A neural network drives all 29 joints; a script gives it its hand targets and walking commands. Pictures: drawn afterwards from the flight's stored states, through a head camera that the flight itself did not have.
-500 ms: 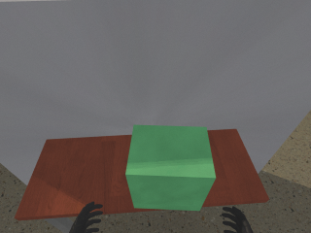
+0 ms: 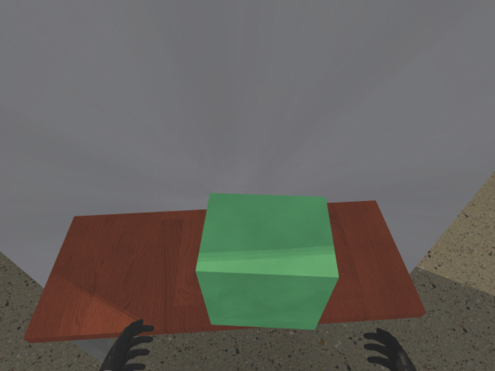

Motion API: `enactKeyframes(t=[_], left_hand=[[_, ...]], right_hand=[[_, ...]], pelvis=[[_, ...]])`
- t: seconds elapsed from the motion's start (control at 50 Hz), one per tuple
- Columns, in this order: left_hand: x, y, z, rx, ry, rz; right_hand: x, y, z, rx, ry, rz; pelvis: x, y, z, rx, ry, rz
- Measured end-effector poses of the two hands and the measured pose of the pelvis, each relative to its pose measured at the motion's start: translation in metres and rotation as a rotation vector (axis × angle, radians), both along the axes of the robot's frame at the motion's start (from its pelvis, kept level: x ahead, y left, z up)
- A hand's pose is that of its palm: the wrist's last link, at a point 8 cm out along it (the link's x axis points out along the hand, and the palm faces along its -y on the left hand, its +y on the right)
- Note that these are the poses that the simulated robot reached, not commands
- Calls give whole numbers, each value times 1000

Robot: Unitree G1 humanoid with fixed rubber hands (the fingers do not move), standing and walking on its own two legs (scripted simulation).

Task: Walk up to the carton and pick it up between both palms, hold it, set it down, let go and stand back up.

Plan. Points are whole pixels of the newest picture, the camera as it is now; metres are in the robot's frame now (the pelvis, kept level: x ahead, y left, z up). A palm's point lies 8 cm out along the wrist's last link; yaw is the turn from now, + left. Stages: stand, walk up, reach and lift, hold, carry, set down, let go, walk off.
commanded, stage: stand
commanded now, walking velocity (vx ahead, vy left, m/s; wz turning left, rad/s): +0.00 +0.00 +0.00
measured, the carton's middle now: (264, 264) +0.34 +0.00 -0.09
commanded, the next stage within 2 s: none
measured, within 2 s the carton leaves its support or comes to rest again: neither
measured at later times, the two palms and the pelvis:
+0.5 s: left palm out of the picture +0.02 +0.30 -0.12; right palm out of the picture +0.02 -0.28 -0.12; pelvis -0.03 +0.02 +0.00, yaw +0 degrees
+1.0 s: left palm out of the picture +0.02 +0.31 -0.12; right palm out of the picture +0.04 -0.28 -0.12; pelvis -0.03 +0.01 +0.00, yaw +1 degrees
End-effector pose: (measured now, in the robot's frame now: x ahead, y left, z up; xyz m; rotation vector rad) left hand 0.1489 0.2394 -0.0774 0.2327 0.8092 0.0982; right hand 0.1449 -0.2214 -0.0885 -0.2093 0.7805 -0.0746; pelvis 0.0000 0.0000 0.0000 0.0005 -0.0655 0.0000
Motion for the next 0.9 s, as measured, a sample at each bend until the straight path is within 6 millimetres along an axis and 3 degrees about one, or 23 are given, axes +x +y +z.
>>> enactKeyframes(t=[0.12,0.22,0.3,0.42,0.66,0.9], left_hand=[[-32,32,-12,76,74,36],[-65,54,-24,109,177,51],[-88,64,-31,118,246,58],[-114,65,-39,101,319,61],[-140,64,-41,103,383,69],[-138,68,-40,115,391,77]], right_hand=[[-33,-47,-14,-106,168,-49],[-69,-71,-17,-162,264,-92],[-95,-75,-21,-175,333,-111],[-121,-64,-30,-149,410,-109],[-122,-50,-39,-103,425,-90],[-110,-57,-34,-124,415,-86]], pelvis=[[-6,3,-5,1,13,2],[-13,7,-6,-1,15,1],[-17,10,-6,-2,15,2],[-25,14,-5,-2,11,2],[-33,15,-4,-2,9,6],[-32,14,-3,-1,7,7]])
